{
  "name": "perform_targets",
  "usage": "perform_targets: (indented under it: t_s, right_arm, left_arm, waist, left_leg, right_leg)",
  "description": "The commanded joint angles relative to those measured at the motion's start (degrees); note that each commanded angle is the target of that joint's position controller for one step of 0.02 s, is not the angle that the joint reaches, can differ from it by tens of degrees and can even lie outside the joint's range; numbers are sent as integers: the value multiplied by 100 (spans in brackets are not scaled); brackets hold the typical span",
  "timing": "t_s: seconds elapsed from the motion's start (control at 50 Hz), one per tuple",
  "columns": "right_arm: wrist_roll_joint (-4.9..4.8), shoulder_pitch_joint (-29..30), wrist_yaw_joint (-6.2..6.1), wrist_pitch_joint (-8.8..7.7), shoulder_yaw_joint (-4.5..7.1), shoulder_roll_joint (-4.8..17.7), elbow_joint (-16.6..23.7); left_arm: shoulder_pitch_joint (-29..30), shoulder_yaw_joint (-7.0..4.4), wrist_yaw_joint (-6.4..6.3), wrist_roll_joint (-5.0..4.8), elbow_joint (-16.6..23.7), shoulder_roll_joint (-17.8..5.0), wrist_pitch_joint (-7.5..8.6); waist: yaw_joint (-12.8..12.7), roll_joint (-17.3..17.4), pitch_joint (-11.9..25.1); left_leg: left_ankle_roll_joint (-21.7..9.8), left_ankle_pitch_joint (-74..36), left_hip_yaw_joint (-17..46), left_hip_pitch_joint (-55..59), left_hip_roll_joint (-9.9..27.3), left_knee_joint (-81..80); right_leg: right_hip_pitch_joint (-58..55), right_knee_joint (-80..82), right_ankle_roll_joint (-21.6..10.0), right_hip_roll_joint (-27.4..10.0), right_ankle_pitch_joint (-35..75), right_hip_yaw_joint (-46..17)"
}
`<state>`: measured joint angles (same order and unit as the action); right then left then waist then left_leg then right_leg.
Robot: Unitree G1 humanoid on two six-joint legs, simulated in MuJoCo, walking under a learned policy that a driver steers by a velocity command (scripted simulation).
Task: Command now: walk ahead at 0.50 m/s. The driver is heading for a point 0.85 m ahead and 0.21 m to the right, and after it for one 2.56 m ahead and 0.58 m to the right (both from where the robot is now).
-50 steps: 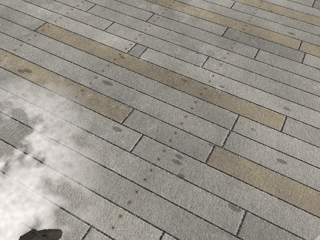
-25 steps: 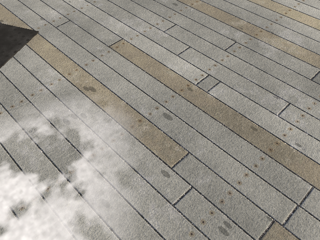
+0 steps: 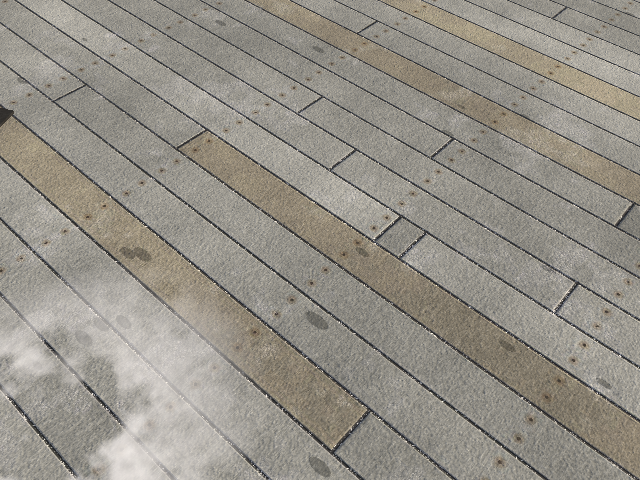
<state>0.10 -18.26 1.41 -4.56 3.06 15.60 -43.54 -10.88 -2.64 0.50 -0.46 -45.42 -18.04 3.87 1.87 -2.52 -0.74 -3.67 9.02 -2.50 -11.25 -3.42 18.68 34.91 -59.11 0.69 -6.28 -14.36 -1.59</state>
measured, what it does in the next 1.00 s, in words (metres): walks ahead: right foot, then left foot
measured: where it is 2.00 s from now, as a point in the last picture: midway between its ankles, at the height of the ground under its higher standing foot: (368, 257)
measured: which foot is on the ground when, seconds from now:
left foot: down 0.00-0.32, up 0.34-0.80, down 0.82-1.00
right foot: up 0.00-0.28, down 0.30-0.82, up 0.84-1.00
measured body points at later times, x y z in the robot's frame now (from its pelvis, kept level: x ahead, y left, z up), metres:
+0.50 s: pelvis +0.27 -0.07 +0.00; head +0.30 -0.08 +0.45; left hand +0.36 +0.20 -0.12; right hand +0.38 -0.35 -0.12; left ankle +0.28 +0.09 -0.67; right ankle +0.29 -0.16 -0.75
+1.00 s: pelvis +0.55 +0.00 -0.01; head +0.58 +0.01 +0.44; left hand +0.63 +0.27 -0.14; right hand +0.65 -0.28 -0.11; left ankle +0.59 +0.08 -0.75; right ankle +0.50 -0.16 -0.66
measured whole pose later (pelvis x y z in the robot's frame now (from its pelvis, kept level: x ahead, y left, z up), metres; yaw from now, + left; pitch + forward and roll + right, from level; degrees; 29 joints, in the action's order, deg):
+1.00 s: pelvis +0.55 +0.00 -0.01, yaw -4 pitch +1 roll +1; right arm 0.6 -12.1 1.2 -5.5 3.0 14.5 -46.1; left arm -16.2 -3.5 -0.1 -1.9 -50.4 -17.3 3.0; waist 0.2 -2.7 -2.0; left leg -2.9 9.6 -6.3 -14.9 -1.2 23.5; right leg 27.4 -65.0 -1.6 -3.8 -18.5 -3.3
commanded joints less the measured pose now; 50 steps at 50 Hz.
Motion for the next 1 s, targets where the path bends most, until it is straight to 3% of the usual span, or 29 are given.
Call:
perform_targets:
  t_s: [0.02, 0.1, 0.18, 0.24, 0.26, 0.28, 0.3, 0.32, 0.34, 0.36, 0.38, 0.4, 0.42, 0.44, 0.5, 0.56, 0.62, 0.72, 0.78, 0.8, 0.82, 0.84, 0.86, 0.88, 0.9, 0.92, 0.94, 0.96, 1.0]
  right_arm:
    - [-12, 299, -51, -150, 206, 839, 329]
    - [-70, -51, -106, -99, 231, 985, 106]
    - [-115, -455, -131, 8, 256, 1065, -176]
    - [-135, -469, -177, 109, 295, 1142, -296]
    - [-137, -384, -192, 140, 303, 1183, -301]
    - [-132, -312, -207, 173, 276, 1133, -298]
    - [-59, -325, -228, 176, 177, 921, -218]
    - [-18, -925, -185, 69, -14, 349, -42]
    - [-51, -829, -160, -57, -15, 435, -130]
    - [-201, -359, -112, -133, 120, 912, -19]
    - [-231, 39, -108, -161, 115, 920, 88]
    - [-152, 256, -130, -146, 122, 866, 127]
    - [-88, 204, -150, -83, 149, 808, 96]
    - [-84, 47, -150, -19, 133, 693, 52]
    - [-46, 149, -189, 97, 104, 519, 65]
    - [-14, 722, -171, 70, 66, 425, 211]
    - [-49, 1331, -96, 7, 6, 295, 339]
    - [-112, 2034, 60, -60, -4, 372, 607]
    - [-96, 1768, 110, -92, 61, 561, 582]
    - [-69, 1297, 88, -104, 143, 692, 456]
    - [-44, 395, 31, -109, 290, 975, 197]
    - [30, -641, -42, -88, 408, 1428, 42]
    - [26, -716, -11, -55, 438, 1645, -52]
    - [-24, -610, -20, -56, 294, 1046, 22]
    - [-27, -231, -48, -74, 225, 850, 50]
    - [1, 149, -52, -91, 185, 735, 75]
    - [22, 425, -36, -117, 133, 512, 67]
    - [75, 568, -47, -156, 134, 519, 45]
    - [70, 663, -43, -232, 148, 455, -42]
  left_arm:
    - [17, -37, -8, 52, 318, -206, -13]
    - [812, 22, 75, 12, 497, -100, 64]
    - [1400, 21, 184, -40, 741, -168, 113]
    - [1315, -22, 249, -30, 791, -304, 151]
    - [1020, -73, 244, -17, 725, -401, 163]
    - [341, -185, 209, 7, 519, -581, 164]
    - [-633, -319, 149, 42, 281, -911, 156]
    - [-1282, -467, 107, 119, 190, -1505, 110]
    - [-1445, -369, 119, 9, 123, -1129, 76]
    - [-1088, -261, 108, -22, 164, -846, 69]
    - [-712, -216, 96, -7, 235, -698, 61]
    - [-383, -167, 110, 30, 261, -537, 64]
    - [-175, -116, 125, 92, 298, -375, 94]
    - [-78, -124, 134, 115, 294, -383, 119]
    - [-141, -173, 112, 71, 162, -502, 213]
    - [-379, -205, 37, 44, 17, -611, 190]
    - [-645, -220, -11, -4, -118, -707, 150]
    - [-1107, -259, -43, -70, -410, -807, 13]
    - [-1022, -306, -85, -88, -472, -907, -72]
    - [-935, -301, -92, -100, -470, -908, -101]
    - [-935, -233, -97, -62, -447, -749, -118]
    - [-1002, -85, -100, 101, -278, -389, -103]
    - [-1718, 69, -57, -1, -259, 195, 19]
    - [-1278, -98, -39, -150, -335, -523, 98]
    - [-780, -179, -28, -248, -169, -733, 138]
    - [-562, -177, -60, -220, -143, -649, 131]
    - [-449, -213, -87, -138, -161, -582, 73]
    - [-690, -220, -79, -148, -187, -460, 3]
    - [-797, -208, -72, -157, -227, -254, -129]
  waist:
    - [-205, 534, -12]
    - [96, 516, -181]
    - [277, 541, -313]
    - [122, 668, -204]
    - [-69, 737, -20]
    - [-427, 691, 398]
    - [-811, 488, 1146]
    - [-726, -759, 2040]
    - [-836, -1163, 2353]
    - [-831, -722, 1483]
    - [-694, -372, 907]
    - [-529, -114, 458]
    - [-326, -173, 265]
    - [-187, -353, 244]
    - [-86, -196, 102]
    - [-238, -62, -32]
    - [-467, -55, -156]
    - [-656, -75, -352]
    - [-392, -197, -159]
    - [-93, -191, 121]
    - [318, -64, 729]
    - [633, 721, 1685]
    - [226, 2181, 2287]
    - [488, 1361, 1840]
    - [435, 1104, 1054]
    - [248, 723, 680]
    - [116, 614, 299]
    - [-97, 943, 300]
    - [-210, 843, 149]
  left_leg:
    - [-1068, -1034, 1175, 102, 1536, -1149]
    - [-839, -972, 736, 219, 1377, -1174]
    - [-774, -974, 814, 921, 1660, -905]
    - [-622, -1652, 878, 1419, 1837, -462]
    - [-542, -2424, 807, 1462, 1777, -103]
    - [-409, -3222, 591, 1335, 1531, 689]
    - [-210, -2755, 351, 581, 1241, 1996]
    - [255, -508, 34, -1798, 391, 4276]
    - [298, 2414, 774, -2773, 50, 5215]
    - [223, 2201, 945, -3339, 410, 5635]
    - [172, 1680, 748, -3360, 711, 5459]
    - [193, 1269, 634, -3184, 906, 5080]
    - [206, 948, 676, -2830, 1076, 4781]
    - [261, 795, 680, -2495, 1129, 4650]
    - [421, 348, 605, -2496, 1186, 4114]
    - [485, -616, 560, -2715, 1174, 3056]
    - [460, -1365, 384, -2473, 992, 2001]
    - [290, -1168, 385, -2580, 825, 1216]
    - [60, -549, 266, -2034, 647, 988]
    - [-57, -511, 116, -1231, 474, 815]
    - [-234, -645, 146, 166, 507, 847]
    - [-591, -817, 1452, 1973, 1701, 1059]
    - [-1370, 515, 3962, 3454, 2746, 314]
    - [-1142, 1285, 3911, 3072, 2592, -19]
    - [-891, 1125, 3039, 2347, 2436, -156]
    - [-769, 646, 2458, 1620, 2229, -338]
    - [-631, 228, 1901, 1059, 1954, -565]
    - [-644, -43, 1582, 707, 1943, -735]
    - [-701, -529, 1061, 363, 1859, -994]
  right_leg:
    - [342, 749, 95, -207, 904, -167]
    - [42, 2116, 48, 27, 1964, 24]
    - [149, 2721, -91, 164, 1801, 27]
    - [-124, 2996, -313, 288, 1164, 93]
    - [-617, 3099, -411, 433, 1010, 237]
    - [-1595, 3248, -561, 610, 1071, 415]
    - [-3180, 3002, -834, 185, 1333, 7]
    - [-5538, 3124, -1730, -1288, 647, -2451]
    - [-5869, 3974, -2000, -1619, -92, -3989]
    - [-5238, 4119, -1710, -1445, -553, -3312]
    - [-4430, 4232, -1519, -1226, -384, -2587]
    - [-3629, 4446, -1441, -996, 13, -2075]
    - [-3070, 4653, -1363, -808, 361, -1721]
    - [-2701, 4820, -1408, -751, 601, -1554]
    - [-2389, 5123, -1497, -641, 1299, -990]
    - [-2560, 5203, -1383, -516, 1706, -556]
    - [-2654, 5241, -1232, -393, 1596, -241]
    - [-3496, 4930, -1169, -761, 1605, -341]
    - [-3886, 4398, -1010, -888, 2613, -362]
    - [-3780, 3798, -910, -728, 3467, -272]
    - [-3310, 2721, -747, -405, 3621, -96]
    - [-2055, 823, -524, 37, 1778, 160]
    - [25, -836, -260, 968, -1859, -58]
    - [595, -1407, -301, 657, -1888, -679]
    - [853, -1408, -353, 407, -1329, -581]
    - [639, -1195, -318, 146, -822, -468]
    - [456, -883, -304, 11, -481, -473]
    - [91, -792, -251, -119, -218, -521]
    - [-66, -656, -168, -176, -47, -492]
Velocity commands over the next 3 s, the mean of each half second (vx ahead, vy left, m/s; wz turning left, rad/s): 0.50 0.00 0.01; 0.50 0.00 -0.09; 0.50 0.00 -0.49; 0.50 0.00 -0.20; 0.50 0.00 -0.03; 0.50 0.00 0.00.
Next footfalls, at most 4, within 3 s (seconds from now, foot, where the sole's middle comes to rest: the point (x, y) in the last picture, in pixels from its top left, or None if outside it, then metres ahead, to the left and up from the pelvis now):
0.30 right None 0.33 -0.16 -0.78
0.82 left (274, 417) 0.63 0.09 -0.78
1.38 right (388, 316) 0.88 -0.19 -0.78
1.90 left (349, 207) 1.25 -0.12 -0.78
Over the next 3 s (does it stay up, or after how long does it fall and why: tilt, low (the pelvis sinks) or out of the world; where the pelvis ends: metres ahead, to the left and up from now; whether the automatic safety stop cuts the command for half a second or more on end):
stays up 1.62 -0.40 -0.02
